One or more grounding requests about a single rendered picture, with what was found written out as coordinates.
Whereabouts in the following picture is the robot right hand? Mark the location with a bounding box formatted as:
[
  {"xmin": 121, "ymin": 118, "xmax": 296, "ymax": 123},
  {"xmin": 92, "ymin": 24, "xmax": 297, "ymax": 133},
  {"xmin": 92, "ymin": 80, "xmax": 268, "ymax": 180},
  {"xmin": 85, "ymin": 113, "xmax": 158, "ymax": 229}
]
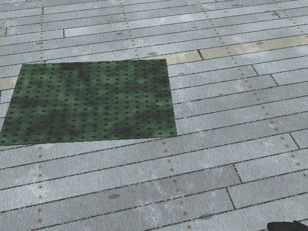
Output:
[{"xmin": 267, "ymin": 220, "xmax": 308, "ymax": 231}]

